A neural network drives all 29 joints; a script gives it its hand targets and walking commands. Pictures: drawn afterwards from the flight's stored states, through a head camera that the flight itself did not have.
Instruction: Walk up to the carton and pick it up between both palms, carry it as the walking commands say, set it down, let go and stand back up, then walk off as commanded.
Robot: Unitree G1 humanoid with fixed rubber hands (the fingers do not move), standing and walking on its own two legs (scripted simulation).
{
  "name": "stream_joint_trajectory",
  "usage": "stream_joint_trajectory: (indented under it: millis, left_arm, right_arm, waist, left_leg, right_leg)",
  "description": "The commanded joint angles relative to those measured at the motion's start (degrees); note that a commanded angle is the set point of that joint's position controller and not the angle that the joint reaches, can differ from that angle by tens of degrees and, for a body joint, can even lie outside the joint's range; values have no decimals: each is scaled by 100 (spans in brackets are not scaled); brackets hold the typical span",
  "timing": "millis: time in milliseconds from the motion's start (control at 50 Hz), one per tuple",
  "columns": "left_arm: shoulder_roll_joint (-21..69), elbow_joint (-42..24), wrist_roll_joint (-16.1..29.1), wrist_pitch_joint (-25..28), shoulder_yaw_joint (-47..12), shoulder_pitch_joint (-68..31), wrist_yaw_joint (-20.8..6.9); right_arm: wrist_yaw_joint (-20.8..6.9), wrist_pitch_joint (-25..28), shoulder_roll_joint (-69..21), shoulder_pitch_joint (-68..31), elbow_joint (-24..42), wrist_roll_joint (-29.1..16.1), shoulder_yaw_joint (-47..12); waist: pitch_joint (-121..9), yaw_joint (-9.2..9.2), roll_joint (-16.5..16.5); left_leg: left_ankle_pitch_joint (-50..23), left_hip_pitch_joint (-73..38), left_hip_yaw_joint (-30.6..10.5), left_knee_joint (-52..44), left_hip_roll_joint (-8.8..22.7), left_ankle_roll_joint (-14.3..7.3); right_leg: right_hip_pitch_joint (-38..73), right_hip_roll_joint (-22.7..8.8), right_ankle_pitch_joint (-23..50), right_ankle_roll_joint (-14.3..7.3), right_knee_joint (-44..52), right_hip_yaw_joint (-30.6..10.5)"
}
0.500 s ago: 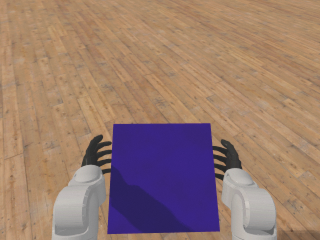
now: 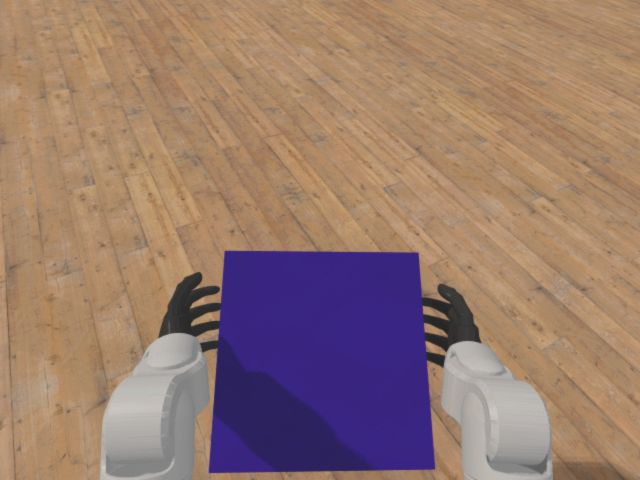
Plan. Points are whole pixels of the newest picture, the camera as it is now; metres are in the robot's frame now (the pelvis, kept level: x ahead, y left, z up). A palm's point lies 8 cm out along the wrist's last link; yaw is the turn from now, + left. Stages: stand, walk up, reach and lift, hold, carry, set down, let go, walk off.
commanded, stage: carry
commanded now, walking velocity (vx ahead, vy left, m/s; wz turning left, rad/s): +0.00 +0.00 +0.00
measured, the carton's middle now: (319, 353) +0.30 +0.00 +0.00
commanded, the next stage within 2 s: none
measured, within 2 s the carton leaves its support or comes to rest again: neither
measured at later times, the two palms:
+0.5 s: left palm (275, 372) +0.23 +0.06 +0.10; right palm (561, 378) +0.23 -0.24 +0.10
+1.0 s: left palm (286, 368) +0.24 +0.04 +0.10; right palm (569, 384) +0.23 -0.25 +0.09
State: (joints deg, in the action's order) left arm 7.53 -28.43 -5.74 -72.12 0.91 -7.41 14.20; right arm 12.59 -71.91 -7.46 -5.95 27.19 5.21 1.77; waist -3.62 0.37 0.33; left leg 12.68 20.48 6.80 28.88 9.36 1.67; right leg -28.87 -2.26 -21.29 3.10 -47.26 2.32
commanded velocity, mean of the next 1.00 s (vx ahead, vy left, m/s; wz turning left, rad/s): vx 0.00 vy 0.00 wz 0.00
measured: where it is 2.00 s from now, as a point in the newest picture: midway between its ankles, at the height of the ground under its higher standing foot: outside the picture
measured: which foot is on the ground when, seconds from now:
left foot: down 0.00-0.10, up 0.12-0.32, down 0.34-1.00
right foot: up 0.00-0.08, down 0.10-1.00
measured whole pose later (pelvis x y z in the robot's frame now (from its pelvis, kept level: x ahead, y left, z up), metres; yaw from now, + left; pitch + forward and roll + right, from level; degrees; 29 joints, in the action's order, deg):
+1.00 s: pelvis -0.03 -0.10 -0.01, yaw +0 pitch +3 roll +0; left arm 7.8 -19.6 -6.8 -71.4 3.8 -9.8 12.1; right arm 13.1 -73.2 -7.8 -9.8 19.8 6.9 2.8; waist -6.7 -1.0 0.4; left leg 13.2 18.0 6.0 28.6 3.3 0.7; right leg -20.1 -0.2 -10.7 -2.7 -27.8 6.1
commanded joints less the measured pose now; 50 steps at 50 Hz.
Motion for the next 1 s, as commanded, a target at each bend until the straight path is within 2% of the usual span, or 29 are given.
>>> stream_joint_trajectory:
  millis: [0,20,40,60,80,100,120,140,160,180,200,220,280,300,320,340,360,380,400,440,600,820,980]
  left_arm:
    - [5640,-315,2212,100,-3560,-1976,-1483]
    - [5612,-231,2194,77,-3510,-1907,-1484]
    - [5553,-178,2176,51,-3452,-1882,-1490]
    - [5468,-121,2146,30,-3385,-1884,-1508]
    - [5370,-24,2122,8,-3301,-1886,-1535]
    - [5362,122,2077,22,-3237,-1916,-1542]
    - [5552,2,2129,54,-3251,-2029,-1573]
    - [5627,6,2103,101,-3116,-1885,-1591]
    - [5744,-55,2073,158,-3070,-1913,-1599]
    - [5828,-150,2053,205,-3024,-2002,-1619]
    - [5880,-116,2002,243,-2964,-1939,-1627]
    - [5892,-184,1989,282,-2961,-2024,-1621]
    - [5786,-207,1958,294,-2976,-1950,-1593]
    - [5727,-170,1955,276,-3002,-1887,-1582]
    - [5661,-142,1951,256,-3031,-1826,-1569]
    - [5573,-85,1929,234,-3042,-1783,-1550]
    - [5502,-118,1962,180,-3130,-1845,-1566]
    - [5484,-211,1995,149,-3204,-2103,-1573]
    - [5528,-236,2048,116,-3269,-2221,-1578]
    - [5568,-276,2162,72,-3348,-2441,-1603]
    - [5479,144,2154,-22,-3166,-2451,-1638]
    - [5543,278,2047,82,-2978,-2462,-1621]
    - [5521,418,2005,256,-2928,-2507,-1654]
  right_arm:
    - [-1472,196,-5352,-2287,847,-2133,-3182]
    - [-1465,170,-5308,-2276,792,-2115,-3174]
    - [-1459,151,-5264,-2217,725,-2098,-3161]
    - [-1451,138,-5209,-2148,635,-2075,-3158]
    - [-1431,112,-5188,-2154,584,-2044,-3172]
    - [-1421,59,-5157,-2277,650,-2036,-3267]
    - [-1421,68,-5366,-2566,683,-2127,-3405]
    - [-1452,50,-5469,-2768,857,-2259,-3608]
    - [-1490,59,-5650,-3007,880,-2385,-3735]
    - [-1519,72,-5842,-3159,935,-2501,-3831]
    - [-1536,92,-5927,-3199,928,-2556,-3880]
    - [-1545,117,-5943,-3265,977,-2595,-3881]
    - [-1518,128,-5871,-3077,918,-2570,-3841]
    - [-1507,120,-5821,-2952,861,-2523,-3791]
    - [-1498,109,-5763,-2873,805,-2466,-3731]
    - [-1494,88,-5661,-2807,721,-2404,-3648]
    - [-1495,85,-5536,-2634,524,-2284,-3489]
    - [-1500,86,-5561,-2632,451,-2265,-3429]
    - [-1496,82,-5604,-2645,435,-2244,-3406]
    - [-1476,79,-5608,-2725,453,-2171,-3340]
    - [-1417,-3,-5482,-2787,241,-2027,-3169]
    - [-1470,48,-5646,-3058,214,-2174,-3288]
    - [-1492,226,-5606,-3053,14,-2084,-3184]
  waist:
    - [-1743,-176,1434]
    - [-1783,-117,1416]
    - [-1830,-112,1211]
    - [-1843,-119,831]
    - [-1733,-158,-168]
    - [-1768,-123,-1376]
    - [-1686,-96,-1325]
    - [-1953,-27,-1496]
    - [-1817,-39,-1341]
    - [-1751,-42,-1362]
    - [-1723,-43,-1264]
    - [-1742,-38,-1225]
    - [-1907,-53,-1042]
    - [-1954,-91,-961]
    - [-2060,-96,-841]
    - [-2059,-78,-582]
    - [-1855,-69,167]
    - [-1736,-68,453]
    - [-1630,-76,424]
    - [-1469,-87,158]
    - [-1421,-87,-72]
    - [-1545,-95,-113]
    - [-1661,-108,-86]
  left_leg:
    - [-2359,-1402,-555,-396,900,-618]
    - [-1965,-1279,-417,-165,783,-475]
    - [-1497,-1062,-253,97,614,-298]
    - [-940,-576,-178,355,442,-69]
    - [507,273,68,1047,110,181]
    - [1659,1106,235,1490,-288,378]
    - [2198,1198,-76,2327,-226,358]
    - [2014,1102,-176,2392,-267,283]
    - [1803,978,-251,2523,-315,220]
    - [1523,938,-241,2569,-374,159]
    - [1411,830,-262,2452,-423,132]
    - [1394,769,-251,2131,-479,98]
    - [1076,140,-75,678,-646,-55]
    - [619,-236,-9,-182,-646,-85]
    - [290,-726,-78,-602,-505,-91]
    - [-4,-1127,-347,-792,-159,-127]
    - [-489,-993,-841,-672,147,-292]
    - [-516,-820,-786,-679,147,-342]
    - [-372,-738,-621,-653,56,-291]
    - [-49,-630,-434,-613,-112,-194]
    - [20,-539,-477,-568,-157,-165]
    - [-6,-437,-537,-496,-161,-157]
    - [-78,-487,-555,-438,-147,-173]
  right_leg:
    - [389,215,272,36,1138,477]
    - [776,298,669,-8,1851,597]
    - [1306,274,986,-46,2463,662]
    - [1936,-64,1325,-88,2839,328]
    - [2420,-1048,2499,-241,2984,-830]
    - [2642,-1944,3719,-773,2759,-1872]
    - [2756,-1814,5193,-950,2384,-1433]
    - [2655,-1731,4668,-1091,2257,-1122]
    - [2259,-1504,4069,-1078,2369,-886]
    - [2130,-1328,3482,-1050,2427,-714]
    - [2039,-1244,3164,-1012,2464,-548]
    - [2058,-1232,2908,-1021,2467,-573]
    - [2063,-1136,2555,-1009,2351,-627]
    - [2050,-1058,2496,-923,2251,-606]
    - [1958,-979,2341,-781,2212,-599]
    - [1731,-883,2059,-602,2104,-515]
    - [1393,-559,1535,-473,2120,-315]
    - [1412,-466,1217,-444,2203,-288]
    - [1463,-476,1224,-441,2309,-294]
    - [1529,-542,1421,-453,2477,-409]
    - [1562,-523,1323,-444,2581,-429]
    - [1644,-561,1384,-476,2526,-420]
    - [1639,-576,1595,-499,2429,-420]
